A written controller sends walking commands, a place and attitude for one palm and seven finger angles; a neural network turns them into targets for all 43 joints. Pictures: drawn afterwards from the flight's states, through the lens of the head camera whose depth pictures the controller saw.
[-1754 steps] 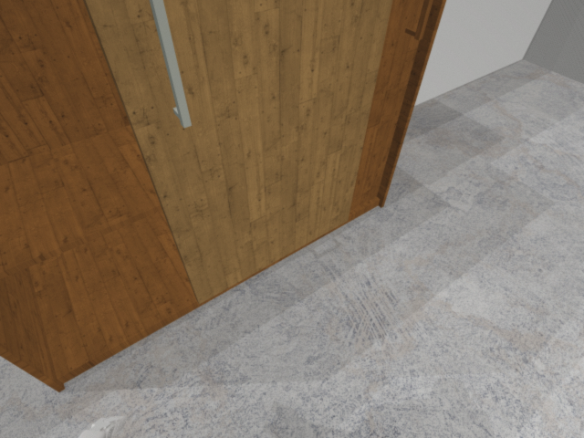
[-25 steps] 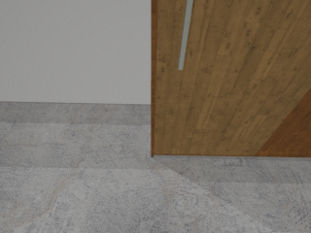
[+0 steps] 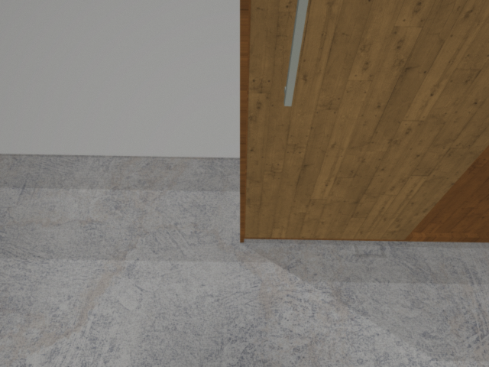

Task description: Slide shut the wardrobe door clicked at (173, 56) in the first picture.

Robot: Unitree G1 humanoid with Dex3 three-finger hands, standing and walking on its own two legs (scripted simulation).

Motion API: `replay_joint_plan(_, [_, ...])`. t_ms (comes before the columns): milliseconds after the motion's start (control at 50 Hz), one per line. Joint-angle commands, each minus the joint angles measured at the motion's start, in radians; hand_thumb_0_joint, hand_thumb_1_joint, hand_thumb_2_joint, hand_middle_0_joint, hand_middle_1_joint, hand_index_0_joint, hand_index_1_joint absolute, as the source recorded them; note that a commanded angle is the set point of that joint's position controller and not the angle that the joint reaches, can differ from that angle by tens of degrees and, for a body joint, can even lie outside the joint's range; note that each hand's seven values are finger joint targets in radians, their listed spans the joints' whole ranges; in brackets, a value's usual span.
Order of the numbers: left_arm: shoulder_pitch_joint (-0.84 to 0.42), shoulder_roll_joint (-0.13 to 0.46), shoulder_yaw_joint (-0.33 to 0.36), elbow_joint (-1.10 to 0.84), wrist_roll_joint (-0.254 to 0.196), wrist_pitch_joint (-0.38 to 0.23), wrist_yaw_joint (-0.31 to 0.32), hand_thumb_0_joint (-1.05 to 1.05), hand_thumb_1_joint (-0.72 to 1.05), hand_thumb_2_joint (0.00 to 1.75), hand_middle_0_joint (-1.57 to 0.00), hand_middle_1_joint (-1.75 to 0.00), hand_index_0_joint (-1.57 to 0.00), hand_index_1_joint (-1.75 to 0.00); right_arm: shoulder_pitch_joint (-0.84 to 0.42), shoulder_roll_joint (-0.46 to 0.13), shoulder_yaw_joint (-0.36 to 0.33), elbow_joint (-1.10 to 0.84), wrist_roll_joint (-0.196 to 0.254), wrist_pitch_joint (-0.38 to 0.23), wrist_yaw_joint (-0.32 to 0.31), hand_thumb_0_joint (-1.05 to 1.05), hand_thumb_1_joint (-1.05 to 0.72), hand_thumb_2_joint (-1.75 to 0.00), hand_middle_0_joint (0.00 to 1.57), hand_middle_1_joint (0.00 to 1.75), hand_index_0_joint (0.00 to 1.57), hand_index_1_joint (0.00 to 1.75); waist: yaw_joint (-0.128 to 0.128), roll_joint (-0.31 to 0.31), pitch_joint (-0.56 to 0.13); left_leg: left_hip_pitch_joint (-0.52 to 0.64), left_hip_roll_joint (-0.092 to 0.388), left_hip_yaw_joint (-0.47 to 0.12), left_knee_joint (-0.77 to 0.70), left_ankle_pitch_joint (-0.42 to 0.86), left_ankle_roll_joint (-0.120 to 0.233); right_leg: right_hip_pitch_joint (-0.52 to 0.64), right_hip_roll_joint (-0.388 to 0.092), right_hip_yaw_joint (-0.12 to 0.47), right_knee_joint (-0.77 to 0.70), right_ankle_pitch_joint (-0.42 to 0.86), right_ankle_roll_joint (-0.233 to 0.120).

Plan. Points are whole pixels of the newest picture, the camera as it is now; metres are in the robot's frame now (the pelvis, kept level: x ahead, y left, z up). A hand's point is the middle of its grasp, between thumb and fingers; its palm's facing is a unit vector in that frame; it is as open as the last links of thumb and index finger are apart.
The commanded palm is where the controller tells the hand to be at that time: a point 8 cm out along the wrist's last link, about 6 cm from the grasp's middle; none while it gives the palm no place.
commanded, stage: look to check the result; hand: right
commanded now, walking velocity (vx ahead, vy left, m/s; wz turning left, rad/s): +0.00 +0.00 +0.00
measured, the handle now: (294, 50) +0.71 -0.05 +0.16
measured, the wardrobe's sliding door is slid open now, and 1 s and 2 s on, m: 0.00 0.00 0.00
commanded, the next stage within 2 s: stand and wait in 0.24 s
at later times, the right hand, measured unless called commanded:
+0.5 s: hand out of the picture +0.04 -0.18 -0.18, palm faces +0.00 +0.98 -0.21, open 7.4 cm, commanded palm none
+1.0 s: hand out of the picture +0.06 -0.19 -0.17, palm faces -0.01 +0.97 -0.24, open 7.4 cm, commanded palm none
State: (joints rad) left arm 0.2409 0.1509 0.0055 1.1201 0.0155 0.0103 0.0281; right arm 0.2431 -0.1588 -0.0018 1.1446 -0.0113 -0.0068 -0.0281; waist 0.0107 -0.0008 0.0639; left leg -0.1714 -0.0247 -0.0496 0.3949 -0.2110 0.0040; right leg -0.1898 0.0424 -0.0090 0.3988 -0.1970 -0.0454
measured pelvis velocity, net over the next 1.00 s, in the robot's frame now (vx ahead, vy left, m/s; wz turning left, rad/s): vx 0.02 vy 0.01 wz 0.00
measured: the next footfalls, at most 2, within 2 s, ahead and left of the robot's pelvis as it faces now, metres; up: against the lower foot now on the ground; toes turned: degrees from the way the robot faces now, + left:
none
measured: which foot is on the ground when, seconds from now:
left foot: down 0.00-1.00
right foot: down 0.00-1.00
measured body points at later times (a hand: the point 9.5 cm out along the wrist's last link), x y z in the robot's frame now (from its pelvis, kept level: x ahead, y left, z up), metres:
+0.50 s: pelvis +0.01 +0.01 +0.00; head +0.04 +0.00 +0.45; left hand +0.03 +0.24 -0.16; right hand +0.04 -0.23 -0.16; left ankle +0.00 +0.12 -0.74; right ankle +0.01 -0.09 -0.74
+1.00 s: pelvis +0.02 +0.01 +0.00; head +0.05 +0.01 +0.45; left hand +0.06 +0.26 -0.15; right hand +0.06 -0.24 -0.15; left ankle +0.00 +0.12 -0.74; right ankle +0.01 -0.09 -0.74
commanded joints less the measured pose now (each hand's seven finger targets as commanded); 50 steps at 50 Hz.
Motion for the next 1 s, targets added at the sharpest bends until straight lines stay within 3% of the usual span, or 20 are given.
replay_joint_plan(0, [0.056,0.115,0.020,-0.028,0.002,-0.014,0.011,0.00,0.90,0.90,-0.20,-0.30,-0.20,-0.30,0.051,-0.112,-0.020,-0.031,0.003,-0.013,-0.008,0.00,-0.90,-0.90,0.20,0.30,0.20,0.30,0.003,0.002,-0.021,-0.048,0.096,-0.070,-0.079,0.066,0.039,0.055,-0.126,0.106,-0.067,0.098,-0.007])
replay_joint_plan(280, [0.026,0.133,0.020,-0.023,0.004,-0.021,0.013,0.00,0.90,0.90,-0.20,-0.30,-0.20,-0.30,0.021,-0.130,-0.027,-0.037,0.004,-0.015,-0.006,0.00,-0.90,-0.90,0.20,0.30,0.20,0.30,0.003,-0.009,-0.040,-0.018,0.104,-0.070,-0.076,0.122,0.039,0.083,-0.132,0.106,-0.075,0.155,-0.005])
replay_joint_plan(320, [0.019,0.134,0.019,-0.021,0.003,-0.019,0.012,0.00,0.90,0.90,-0.20,-0.30,-0.20,-0.30,0.014,-0.135,-0.025,-0.039,0.004,-0.014,-0.006,0.00,-0.90,-0.90,0.20,0.30,0.20,0.30,0.003,-0.012,-0.019,-0.024,0.106,-0.067,-0.081,0.115,0.038,0.075,-0.132,0.103,-0.076,0.148,-0.003])
replay_joint_plan(580, [-0.005,0.168,0.023,-0.023,0.004,-0.023,0.013,0.00,0.90,0.90,-0.20,-0.30,-0.20,-0.30,-0.007,-0.166,-0.033,-0.045,0.006,-0.020,-0.004,0.00,-0.90,-0.90,0.20,0.30,0.20,0.30,0.003,-0.003,-0.061,0.013,0.112,-0.076,-0.084,0.191,0.041,0.109,-0.135,0.099,-0.072,0.196,0.000])
replay_joint_plan(820, [-0.040,0.199,0.025,-0.024,0.004,-0.022,0.011,0.00,0.90,0.90,-0.20,-0.30,-0.20,-0.30,-0.041,-0.196,-0.037,-0.051,0.004,-0.019,0.000,0.00,-0.90,-0.90,0.20,0.30,0.20,0.30,0.004,-0.009,-0.038,0.005,0.113,-0.077,-0.104,0.152,0.042,0.105,-0.141,0.103,-0.089,0.165,0.003])
replay_joint_plan(980, [-0.064,0.230,0.029,-0.029,0.003,-0.026,0.010,0.00,0.90,0.90,-0.20,-0.30,-0.20,-0.30,-0.068,-0.227,-0.042,-0.058,0.005,-0.023,0.002,0.00,-0.90,-0.90,0.20,0.30,0.20,0.30,0.004,-0.003,-0.063,0.026,0.118,-0.081,-0.106,0.188,0.044,0.120,-0.143,0.107,-0.091,0.190,0.004])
